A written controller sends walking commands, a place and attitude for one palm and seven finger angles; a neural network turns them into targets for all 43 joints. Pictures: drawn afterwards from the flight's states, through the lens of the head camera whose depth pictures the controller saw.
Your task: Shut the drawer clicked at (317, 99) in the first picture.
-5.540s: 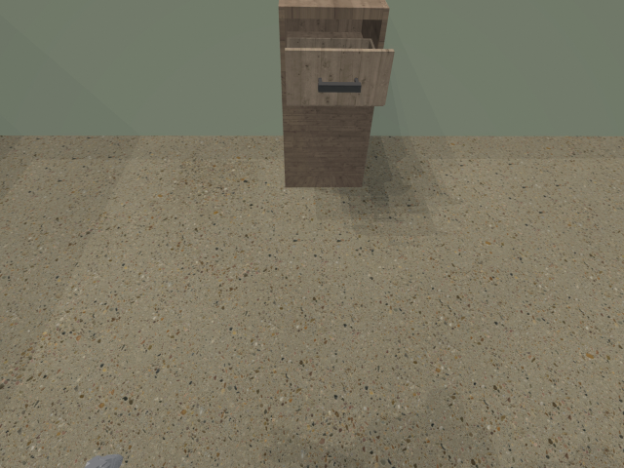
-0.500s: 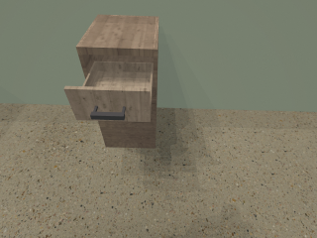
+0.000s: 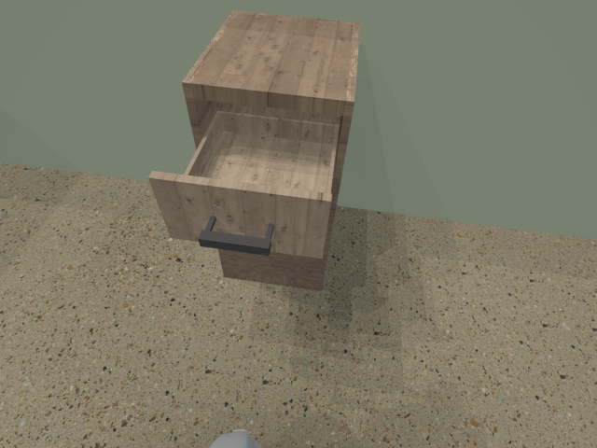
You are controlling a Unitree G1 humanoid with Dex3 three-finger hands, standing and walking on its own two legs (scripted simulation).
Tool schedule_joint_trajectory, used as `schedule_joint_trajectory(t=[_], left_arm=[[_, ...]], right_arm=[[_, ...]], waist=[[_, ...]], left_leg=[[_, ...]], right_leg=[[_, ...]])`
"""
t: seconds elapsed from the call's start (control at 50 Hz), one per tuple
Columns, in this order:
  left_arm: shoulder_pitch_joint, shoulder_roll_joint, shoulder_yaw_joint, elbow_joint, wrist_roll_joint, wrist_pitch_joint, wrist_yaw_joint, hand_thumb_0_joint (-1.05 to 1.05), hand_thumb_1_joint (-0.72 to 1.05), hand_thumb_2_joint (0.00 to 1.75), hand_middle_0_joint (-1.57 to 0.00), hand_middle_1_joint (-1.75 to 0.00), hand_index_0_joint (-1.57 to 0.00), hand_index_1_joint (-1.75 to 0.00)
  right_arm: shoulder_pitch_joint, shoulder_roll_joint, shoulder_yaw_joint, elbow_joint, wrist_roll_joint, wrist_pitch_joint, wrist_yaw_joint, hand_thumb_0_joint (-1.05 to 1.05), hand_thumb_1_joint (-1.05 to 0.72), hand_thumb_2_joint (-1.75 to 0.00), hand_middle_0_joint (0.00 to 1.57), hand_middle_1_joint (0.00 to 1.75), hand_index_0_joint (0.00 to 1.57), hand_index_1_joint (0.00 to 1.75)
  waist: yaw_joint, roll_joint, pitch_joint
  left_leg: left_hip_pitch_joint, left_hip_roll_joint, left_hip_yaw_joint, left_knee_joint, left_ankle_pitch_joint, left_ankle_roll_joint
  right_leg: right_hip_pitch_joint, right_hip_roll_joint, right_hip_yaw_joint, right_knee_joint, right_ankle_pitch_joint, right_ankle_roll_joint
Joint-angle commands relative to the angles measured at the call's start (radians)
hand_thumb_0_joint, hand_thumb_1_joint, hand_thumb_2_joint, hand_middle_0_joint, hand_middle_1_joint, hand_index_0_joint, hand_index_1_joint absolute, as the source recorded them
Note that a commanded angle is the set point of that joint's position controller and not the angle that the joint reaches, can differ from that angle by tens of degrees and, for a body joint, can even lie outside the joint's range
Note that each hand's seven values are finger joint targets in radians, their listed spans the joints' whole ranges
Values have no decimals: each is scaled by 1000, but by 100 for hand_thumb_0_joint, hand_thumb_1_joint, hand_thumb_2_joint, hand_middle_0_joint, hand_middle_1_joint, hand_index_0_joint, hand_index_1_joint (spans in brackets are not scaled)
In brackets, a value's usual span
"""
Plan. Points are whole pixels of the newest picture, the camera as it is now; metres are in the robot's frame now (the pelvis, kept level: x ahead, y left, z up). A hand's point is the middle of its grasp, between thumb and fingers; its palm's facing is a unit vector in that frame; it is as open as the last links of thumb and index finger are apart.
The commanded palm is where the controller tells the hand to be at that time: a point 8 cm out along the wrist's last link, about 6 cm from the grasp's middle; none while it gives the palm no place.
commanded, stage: take the last steps up to it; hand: left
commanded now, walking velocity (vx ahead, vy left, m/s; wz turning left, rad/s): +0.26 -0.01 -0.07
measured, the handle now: (238, 233) +0.49 +0.17 -0.08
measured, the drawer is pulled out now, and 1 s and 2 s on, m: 0.27 0.27 0.27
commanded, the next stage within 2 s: come to a stop and stand still in 0.32 s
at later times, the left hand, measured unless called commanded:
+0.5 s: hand (195, 375) +0.25 +0.20 -0.16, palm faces -0.06 -0.98 -0.20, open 7.4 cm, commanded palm none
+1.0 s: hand (161, 426) +0.17 +0.23 -0.18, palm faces +0.03 -0.98 -0.20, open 7.4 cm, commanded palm none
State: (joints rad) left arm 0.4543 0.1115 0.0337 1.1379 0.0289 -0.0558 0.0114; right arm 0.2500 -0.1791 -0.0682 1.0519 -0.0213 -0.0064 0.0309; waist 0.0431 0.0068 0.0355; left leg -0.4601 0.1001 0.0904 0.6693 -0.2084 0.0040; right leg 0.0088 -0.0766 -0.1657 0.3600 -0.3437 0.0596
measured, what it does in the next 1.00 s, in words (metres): walks ahead: left foot, then right foot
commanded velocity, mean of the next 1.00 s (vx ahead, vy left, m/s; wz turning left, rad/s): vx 0.03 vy -0.01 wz -0.02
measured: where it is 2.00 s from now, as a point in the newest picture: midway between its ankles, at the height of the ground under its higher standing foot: outside the picture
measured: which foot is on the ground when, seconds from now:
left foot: up 0.00-0.02, down 0.04-0.56, up 0.58-0.90, down 0.92-1.00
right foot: down 0.00-0.04, up 0.06-0.52, down 0.54-0.92, up 0.94-1.00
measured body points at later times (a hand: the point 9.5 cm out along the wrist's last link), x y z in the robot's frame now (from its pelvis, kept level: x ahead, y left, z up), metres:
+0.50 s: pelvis +0.14 +0.03 +0.01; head +0.15 +0.02 +0.45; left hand +0.25 +0.25 -0.14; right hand +0.08 -0.17 -0.16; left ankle +0.10 +0.12 -0.73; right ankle +0.20 -0.10 -0.71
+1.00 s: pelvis +0.12 +0.05 +0.00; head +0.11 +0.07 +0.45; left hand +0.17 +0.29 -0.16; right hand +0.14 -0.18 -0.14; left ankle +0.12 +0.15 -0.73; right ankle +0.18 -0.09 -0.72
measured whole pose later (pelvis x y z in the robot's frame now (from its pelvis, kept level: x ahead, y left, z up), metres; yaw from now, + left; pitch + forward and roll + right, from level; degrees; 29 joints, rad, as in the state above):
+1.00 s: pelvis +0.12 +0.05 +0.00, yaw -3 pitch -2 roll +0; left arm 0.21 0.20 0.06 1.08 0.02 0.06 0.03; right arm 0.27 -0.14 -0.03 1.05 -0.02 0.00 -0.03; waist 0.02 -0.04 0.00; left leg -0.19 0.00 0.06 0.51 -0.29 0.02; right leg -0.39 -0.05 -0.03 0.67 -0.31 0.00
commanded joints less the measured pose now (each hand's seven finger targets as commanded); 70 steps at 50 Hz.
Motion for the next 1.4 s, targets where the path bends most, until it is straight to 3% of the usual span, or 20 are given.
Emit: schedule_joint_trajectory(t=[0.0,0.02,0.04,0.16,0.46,0.5,0.52,0.56,0.6,0.74,0.84,0.88,0.9,0.92,1.0,1.16,1.24,1.28,1.32,1.38], left_arm=[[33,119,32,-43,-7,-5,6,0,90,90,-20,-30,-20,-30],[52,67,21,-64,-16,0,-1,0,90,90,-20,-30,-20,-30],[-7,93,21,-99,-10,7,3,0,90,90,-20,-30,-20,-30],[-45,59,25,-52,-6,25,-11,0,90,90,-20,-30,-20,-30],[-244,71,9,-131,-9,42,4,0,90,90,-20,-30,-20,-30],[-129,120,18,-89,-7,26,14,0,90,90,-20,-30,-20,-30],[-97,177,24,-76,-8,20,24,0,90,90,-20,-30,-20,-30],[-121,227,23,-81,-17,26,27,0,90,90,-20,-30,-20,-30],[-164,214,31,-95,-14,28,41,0,90,90,-20,-30,-20,-30],[-267,216,56,-140,3,57,49,0,90,90,-20,-30,-20,-30],[-294,211,55,-146,2,72,40,0,90,90,-20,-30,-20,-30],[-290,147,35,-152,-12,85,32,0,90,90,-20,-30,-20,-30],[-279,93,25,-158,-20,88,25,0,90,90,-20,-30,-20,-30],[-280,97,25,-150,-14,87,22,0,90,90,-20,-30,-20,-30],[-164,104,28,-78,-2,88,6,0,90,90,-20,-30,-20,-30],[-165,90,7,-71,-7,73,6,0,90,90,-20,-30,-20,-30],[-73,70,-3,-24,-16,60,13,0,90,90,-20,-30,-20,-30],[31,123,-16,23,6,27,58,0,90,90,-20,-30,-20,-30],[-81,153,-28,-52,-6,16,43,0,90,90,-20,-30,-20,-30],[-66,122,-21,-67,-9,-17,49,0,90,90,-20,-30,-20,-30]], right_arm=[[252,-145,-30,8,-14,-58,-19,0,-90,-90,20,30,20,30],[348,-247,-52,27,-12,-60,-34,0,-90,-90,20,30,20,30],[360,-266,-47,27,-1,-46,-43,0,-90,-90,20,30,20,30],[106,-63,14,-13,5,-84,-59,0,-90,-90,20,30,20,30],[149,-67,17,48,-9,-48,-66,0,-90,-90,20,30,20,30],[153,-45,23,55,5,-44,-68,0,-90,-90,20,30,20,30],[170,-18,24,51,17,-37,-65,0,-90,-90,20,30,20,30],[210,8,16,59,27,-9,-68,0,-90,-90,20,30,20,30],[184,6,12,57,28,16,-72,0,-90,-90,20,30,20,30],[141,17,5,29,18,44,-60,0,-90,-90,20,30,20,30],[186,17,13,24,14,27,-52,0,-90,-90,20,30,20,30],[215,-34,13,28,5,10,-54,0,-90,-90,20,30,20,30],[172,-87,5,0,-7,4,-58,0,-90,-90,20,30,20,30],[78,-106,12,-33,-10,3,-63,0,-90,-90,20,30,20,30],[9,-82,26,-37,-4,-14,-76,0,-90,-90,20,30,20,30],[134,-92,12,25,-6,-17,-84,0,-90,-90,20,30,20,30],[131,-87,13,54,4,-11,-82,0,-90,-90,20,30,20,30],[-16,-105,25,-14,24,-27,-62,0,-90,-90,20,30,20,30],[61,-8,39,-35,1,-6,-38,0,-90,-90,20,30,20,30],[114,8,59,-19,3,-12,-37,0,-90,-90,20,30,20,30]], waist=[[-140,122,-82],[-148,370,-161],[-155,281,-133],[-35,87,-1],[-47,59,45],[-3,-24,-42],[-13,-105,-112],[-45,-105,-104],[-32,-222,-148],[-33,-105,-100],[-61,-157,-83],[-74,30,-31],[-65,234,30],[-43,239,99],[-7,109,101],[-79,113,38],[-49,108,-30],[17,-50,59],[-82,-44,72],[-80,-170,-71]], left_leg=[[504,76,-128,-225,-26,48],[630,308,-476,-369,-18,120],[584,358,-552,-428,-66,151],[285,205,-116,-446,357,132],[340,173,-38,-309,565,134],[293,86,4,-171,416,50],[185,25,24,-112,140,3],[182,-50,9,-27,-297,-31],[172,-41,-21,136,-381,-38],[161,-63,-67,208,-286,-44],[320,-77,-39,-135,-120,-29],[346,2,-168,-373,-178,1],[192,157,-371,-538,-343,48],[32,211,-426,-610,-423,97],[122,134,-292,-561,-279,94],[363,181,-287,-463,55,168],[313,125,-242,-357,167,133],[203,39,-87,-108,113,22],[182,-66,-48,-58,-141,-1],[119,-64,-55,31,-162,6]], right_leg=[[-336,-63,21,369,118,-106],[-548,57,-6,672,-245,-68],[-605,39,118,820,-258,-91],[-518,-50,148,822,53,-62],[-336,11,76,232,141,-59],[-118,-22,119,60,511,-55],[9,-154,277,121,876,-112],[-37,-308,294,104,1204,-240],[-65,-296,322,66,1132,-281],[-236,-268,290,-33,589,-271],[-361,-185,273,-55,53,-187],[-473,-58,199,88,-134,-99],[-463,32,118,234,-82,-54],[-400,45,144,333,-37,-52],[-440,58,204,538,36,-47],[-448,30,160,369,-94,-36],[-220,53,134,78,62,-49],[-250,-32,241,-67,313,-66],[-369,-103,335,-129,-157,-146],[-126,-109,324,-35,490,-198]])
